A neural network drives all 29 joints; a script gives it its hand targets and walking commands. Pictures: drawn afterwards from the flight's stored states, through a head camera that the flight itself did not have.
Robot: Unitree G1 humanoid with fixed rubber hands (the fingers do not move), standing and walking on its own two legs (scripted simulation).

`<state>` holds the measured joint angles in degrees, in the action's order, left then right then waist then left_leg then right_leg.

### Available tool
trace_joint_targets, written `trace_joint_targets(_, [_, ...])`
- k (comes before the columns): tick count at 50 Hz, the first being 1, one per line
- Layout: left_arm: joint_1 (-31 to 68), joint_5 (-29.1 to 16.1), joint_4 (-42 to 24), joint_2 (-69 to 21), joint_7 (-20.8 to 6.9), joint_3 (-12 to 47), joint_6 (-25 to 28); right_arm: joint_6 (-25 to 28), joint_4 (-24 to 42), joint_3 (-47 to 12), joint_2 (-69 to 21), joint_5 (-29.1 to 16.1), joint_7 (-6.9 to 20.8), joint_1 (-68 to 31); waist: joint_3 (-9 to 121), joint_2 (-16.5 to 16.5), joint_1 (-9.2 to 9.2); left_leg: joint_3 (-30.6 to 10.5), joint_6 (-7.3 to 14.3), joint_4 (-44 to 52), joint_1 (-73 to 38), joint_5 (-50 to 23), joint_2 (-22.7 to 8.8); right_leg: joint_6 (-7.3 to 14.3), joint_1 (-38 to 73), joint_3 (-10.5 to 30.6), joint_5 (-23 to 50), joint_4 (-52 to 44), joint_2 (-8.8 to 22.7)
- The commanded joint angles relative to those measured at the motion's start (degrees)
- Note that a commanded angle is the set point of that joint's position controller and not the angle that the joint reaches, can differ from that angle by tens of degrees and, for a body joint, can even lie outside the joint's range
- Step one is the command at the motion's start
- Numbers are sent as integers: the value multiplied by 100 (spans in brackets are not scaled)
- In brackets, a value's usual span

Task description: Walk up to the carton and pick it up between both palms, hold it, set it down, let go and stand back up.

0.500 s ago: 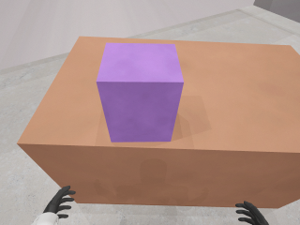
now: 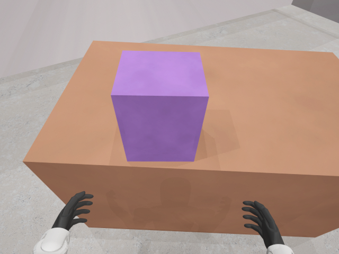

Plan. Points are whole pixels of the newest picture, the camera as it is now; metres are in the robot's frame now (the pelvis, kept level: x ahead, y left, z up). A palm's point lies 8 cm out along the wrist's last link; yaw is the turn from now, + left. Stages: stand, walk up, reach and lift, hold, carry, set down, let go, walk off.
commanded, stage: reach and lift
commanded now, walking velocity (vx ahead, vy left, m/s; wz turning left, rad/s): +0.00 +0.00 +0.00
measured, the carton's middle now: (161, 110) +0.48 +0.06 +0.06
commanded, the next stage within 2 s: none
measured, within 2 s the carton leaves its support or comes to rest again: neither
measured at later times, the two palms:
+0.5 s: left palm (66, 203) +0.22 +0.25 +0.02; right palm (257, 208) +0.24 -0.17 +0.02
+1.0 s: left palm (72, 170) +0.28 +0.24 +0.07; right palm (247, 167) +0.31 -0.14 +0.08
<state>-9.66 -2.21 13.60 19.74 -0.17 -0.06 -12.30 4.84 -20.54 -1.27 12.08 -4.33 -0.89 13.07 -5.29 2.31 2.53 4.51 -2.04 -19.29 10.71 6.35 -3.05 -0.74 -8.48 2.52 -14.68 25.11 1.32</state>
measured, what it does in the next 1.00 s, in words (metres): stands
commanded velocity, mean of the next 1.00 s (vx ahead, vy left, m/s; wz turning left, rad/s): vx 0.00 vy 0.00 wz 0.00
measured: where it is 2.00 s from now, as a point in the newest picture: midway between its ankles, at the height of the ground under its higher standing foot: outside the picture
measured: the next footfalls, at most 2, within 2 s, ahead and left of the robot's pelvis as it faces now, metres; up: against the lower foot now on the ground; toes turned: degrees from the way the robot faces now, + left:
none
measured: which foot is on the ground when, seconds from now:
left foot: down 0.00-1.00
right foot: down 0.00-1.00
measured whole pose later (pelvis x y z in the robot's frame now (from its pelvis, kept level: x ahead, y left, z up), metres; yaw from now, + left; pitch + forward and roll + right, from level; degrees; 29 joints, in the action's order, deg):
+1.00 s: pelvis +0.01 +0.00 +0.00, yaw +0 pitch -1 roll +1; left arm 3.1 -10.0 -4.9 19.7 -0.3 -1.0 -25.5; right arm -12.5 -0.4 -4.8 10.1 -16.9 -10.9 -4.0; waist -3.7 2.3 3.9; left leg 4.5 -2.0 -17.6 10.7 5.7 -3.0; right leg -0.8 -8.2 2.5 -13.7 22.8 1.3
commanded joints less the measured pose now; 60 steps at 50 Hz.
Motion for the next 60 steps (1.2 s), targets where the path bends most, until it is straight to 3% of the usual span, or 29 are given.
trace_joint_targets(1, [-15,-765,-1017,501,90,-656,468,142,1725,311,166,-254,-139,-106,1127,-35,29,133,89,95,-2025,-607,539,-111,-771,-275,688,-1218,-140])
trace_joint_targets(2, [146,-617,-1146,531,73,-753,509,149,1668,185,180,-272,-157,-153,1126,-297,122,155,59,137,-2055,-626,528,-82,-769,-223,558,-1238,-142])
trace_joint_targets(4, [-18,-727,-1063,527,20,-808,590,125,1786,54,100,-379,-208,44,1120,44,199,109,142,121,-2068,-868,519,-97,-715,-175,892,-1252,-90])
trace_joint_targets(5, [115,-693,-1599,527,37,-750,660,178,2049,90,44,-441,-208,-102,1477,-111,302,135,98,123,-2206,-1111,536,-136,-680,-193,1081,-1193,-121])
trace_joint_targets(6, [241,-864,-1963,378,104,-686,784,227,2285,205,188,-421,-217,-166,1573,-251,175,87,8,79,-2180,-1366,499,-75,-600,-285,1361,-1171,-209])
trace_joint_targets(8, [164,-935,-1851,522,66,-723,873,247,2508,30,93,-638,-248,-258,1533,-248,318,91,72,58,-2123,-1338,523,-109,-557,-202,1281,-1197,-124])
trace_joint_targets(10, [260,-1111,-1817,393,35,-605,868,156,2612,177,185,-545,-264,-171,1558,-47,-47,-52,140,31,-2178,-1175,491,-43,-631,-228,1327,-1184,-192])
trace_joint_targets(13, [75,-1046,-1846,503,-73,-752,931,96,2593,-172,-18,-674,-403,71,1571,-76,239,50,89,78,-2060,-1450,546,-108,-501,-125,1430,-1197,-164])
trace_joint_targets(15, [46,-1039,-1822,346,-84,-693,954,127,2513,-121,-77,-633,-430,-60,1528,-187,133,-20,12,11,-2074,-1662,552,-80,-518,-122,1573,-1211,-147])
trace_joint_targets(17, [471,-1135,-1930,589,-117,-813,974,121,2835,-245,-106,-763,-483,-449,1513,-64,322,-17,127,-13,-1928,-1492,542,-151,-570,-103,1639,-1153,-119])
trace_joint_targets(20, [726,-1407,-2472,402,15,-613,1137,169,3336,-144,-131,-759,-497,-791,1822,-324,163,-49,47,-26,-1809,-1431,520,-102,-689,-176,1334,-1065,-202])
trace_joint_targets(21, [131,-1211,-2365,459,19,-732,1069,95,3248,-294,-216,-816,-517,-307,1666,-357,384,-41,109,-29,-2062,-1667,526,-82,-775,-73,1426,-1126,-157])
trace_joint_targets(22, [792,-1313,-2477,403,14,-580,1014,59,3232,-164,1,-872,-512,-755,1706,-403,159,-27,62,-18,-1951,-1488,494,-34,-778,-160,1233,-1163,-231])
trace_joint_targets(23, [977,-1335,-2532,509,17,-537,990,-36,3235,-202,-33,-872,-504,-1004,1639,-407,327,-18,63,12,-1806,-1364,476,-29,-841,-163,936,-1132,-228])
trace_joint_targets(24, [999,-1402,-2172,270,13,-527,902,-101,3129,-168,-22,-777,-476,-1132,1471,-123,148,-122,124,49,-1750,-936,425,25,-878,-168,595,-1229,-180])
trace_joint_targets(25, [912,-1268,-2113,394,-34,-674,867,-185,3175,-310,-251,-879,-573,-918,1350,-187,336,-42,215,34,-1611,-800,499,-36,-829,-74,580,-1214,-101])
trace_joint_targets(29, [1607,-1451,-2683,502,-7,-694,756,-215,3645,-256,-11,-968,-635,-1619,1813,-140,318,-3,158,-47,-1493,-1140,505,-38,-585,-88,1194,-973,-191])
trace_joint_targets(31, [1380,-1347,-2578,433,12,-779,585,-421,3545,-236,-109,-907,-698,-1485,1648,-105,303,-63,201,29,-1610,-1002,478,-40,-656,-79,1047,-1075,-155])
trace_joint_targets(32, [1511,-1384,-2886,403,27,-670,485,-493,3555,-187,46,-944,-710,-1431,1790,-443,135,-104,109,70,-1706,-973,450,27,-653,-94,817,-1105,-217])
trace_joint_targets(35, [1868,-1418,-3019,403,43,-663,286,-683,3511,-114,-34,-943,-718,-1913,1812,-376,243,-102,83,26,-1693,-1042,424,0,-694,-110,550,-1084,-228])
trace_joint_targets(38, [2128,-1459,-3052,534,83,-693,-150,-988,3364,-68,227,-1030,-770,-2039,1753,-380,79,-209,37,37,-1689,-1232,407,-3,-516,-131,948,-1114,-252])
trace_joint_targets(39, [3131,-1427,-2997,896,106,-810,-189,-1121,3520,-15,143,-967,-853,-2896,1832,-424,141,-122,120,94,-1379,-779,488,-109,-506,-120,790,-1069,-182])
trace_joint_targets(42, [2373,-1404,-3160,685,109,-1033,-509,-1203,3693,-129,223,-1178,-886,-2523,2042,-344,324,-134,98,15,-1527,-1425,496,-152,-119,-78,1696,-920,-207])
trace_joint_targets(47, [2983,-1361,-3153,696,-19,-1204,-1034,-1458,3542,-43,540,-1299,-1112,-3216,2256,-312,152,-108,45,-16,-1598,-1859,508,-207,79,-138,2484,-824,-229])
trace_joint_targets(49, [3449,-1302,-2836,756,-52,-1366,-1245,-1653,3350,-1,452,-1369,-1146,-3636,2109,-50,99,-127,162,27,-1633,-1379,491,-237,14,-50,2030,-938,-158])
trace_joint_targets(52, [3393,-1243,-3048,597,-12,-1306,-1453,-1864,3145,15,615,-1391,-1165,-3642,2258,-315,151,-86,26,100,-1725,-1684,426,-161,33,-169,1852,-984,-273])
trace_joint_targets(56, [4969,-1202,-2602,992,78,-1319,-1702,-2085,2972,374,604,-1317,-1116,-5263,2288,-327,229,-21,141,190,-1085,-792,406,-154,15,-63,1211,-907,-226])
trace_joint_targets(57, [4254,-1152,-2487,614,123,-1355,-1835,-2227,2557,247,495,-1368,-1077,-4570,2194,-356,193,-51,128,189,-1224,-841,360,-108,14,-55,1239,-992,-238])
trace_joint_targets(60, [4970,-1086,-2332,668,194,-1207,-2007,-2393,1871,365,818,-1330,-1052,-5053,2118,-358,-35,-66,81,198,-1212,-552,280,-26,-103,-92,816,-1050,-310])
